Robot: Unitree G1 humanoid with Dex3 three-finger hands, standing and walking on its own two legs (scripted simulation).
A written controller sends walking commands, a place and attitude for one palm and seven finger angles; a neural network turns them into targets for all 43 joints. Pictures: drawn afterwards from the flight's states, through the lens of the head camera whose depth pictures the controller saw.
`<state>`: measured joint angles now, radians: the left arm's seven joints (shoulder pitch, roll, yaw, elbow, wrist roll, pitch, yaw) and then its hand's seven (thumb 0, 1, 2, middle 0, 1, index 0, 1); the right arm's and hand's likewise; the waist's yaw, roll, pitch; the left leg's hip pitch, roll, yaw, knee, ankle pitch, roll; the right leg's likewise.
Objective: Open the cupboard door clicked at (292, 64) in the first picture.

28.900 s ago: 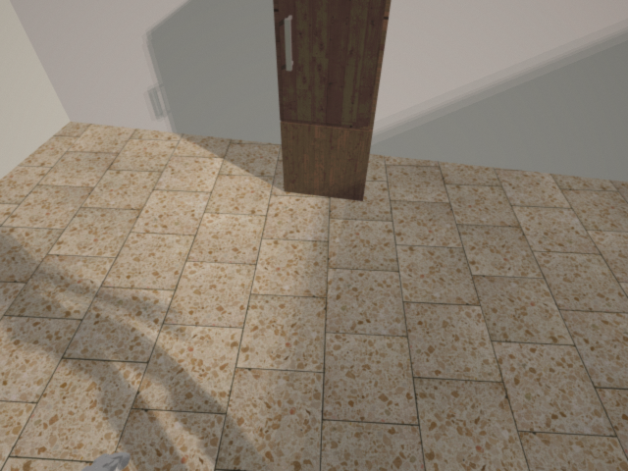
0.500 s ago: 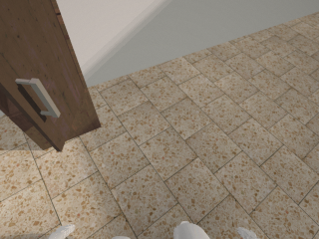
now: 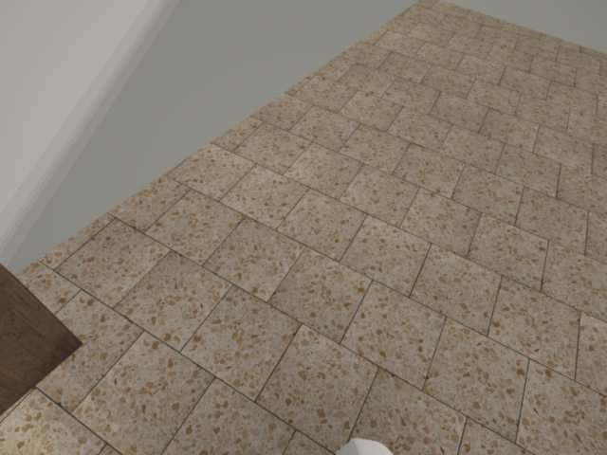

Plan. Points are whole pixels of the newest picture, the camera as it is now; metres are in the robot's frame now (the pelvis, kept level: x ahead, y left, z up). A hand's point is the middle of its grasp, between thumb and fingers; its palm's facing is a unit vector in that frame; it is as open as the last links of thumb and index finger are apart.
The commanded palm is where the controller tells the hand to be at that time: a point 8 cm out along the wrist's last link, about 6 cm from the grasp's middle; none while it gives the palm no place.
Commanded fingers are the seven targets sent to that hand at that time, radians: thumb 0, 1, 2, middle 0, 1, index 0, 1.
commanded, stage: walk to a spot facing it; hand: left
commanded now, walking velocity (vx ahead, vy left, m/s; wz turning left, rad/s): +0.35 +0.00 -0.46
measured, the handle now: out of the picture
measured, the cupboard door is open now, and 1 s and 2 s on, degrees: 57 57 57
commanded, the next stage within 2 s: turn to face it in 1.36 s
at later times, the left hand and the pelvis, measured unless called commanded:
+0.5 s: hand (245, 350) +0.30 +0.10 -0.17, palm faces -0.19 -0.96 -0.20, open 7.2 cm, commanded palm none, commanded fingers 0.00 0.90 0.90 -0.20 -0.30 -0.20 -0.30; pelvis +0.20 -0.07 +0.00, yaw -12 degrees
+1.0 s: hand (302, 223) +0.59 +0.01 -0.17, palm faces -0.28 -0.94 -0.21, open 7.4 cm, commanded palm none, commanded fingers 0.00 0.90 0.90 -0.20 -0.30 -0.20 -0.30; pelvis +0.44 -0.15 -0.01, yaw -16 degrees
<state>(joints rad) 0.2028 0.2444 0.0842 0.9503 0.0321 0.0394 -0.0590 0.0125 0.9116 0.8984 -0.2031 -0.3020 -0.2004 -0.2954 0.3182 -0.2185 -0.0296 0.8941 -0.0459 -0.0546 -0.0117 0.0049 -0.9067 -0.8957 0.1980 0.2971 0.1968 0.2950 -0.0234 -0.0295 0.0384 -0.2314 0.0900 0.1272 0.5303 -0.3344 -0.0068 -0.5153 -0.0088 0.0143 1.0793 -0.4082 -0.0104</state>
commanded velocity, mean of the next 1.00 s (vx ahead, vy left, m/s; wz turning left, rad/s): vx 0.37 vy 0.00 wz -0.19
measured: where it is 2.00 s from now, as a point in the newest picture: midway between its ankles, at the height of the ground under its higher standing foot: (369, 282)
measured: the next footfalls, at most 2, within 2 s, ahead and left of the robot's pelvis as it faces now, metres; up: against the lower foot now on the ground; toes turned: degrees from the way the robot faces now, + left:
right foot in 0.24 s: +0.19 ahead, -0.15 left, +0.00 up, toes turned -13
left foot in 0.62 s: +0.41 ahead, +0.03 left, +0.00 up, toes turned -5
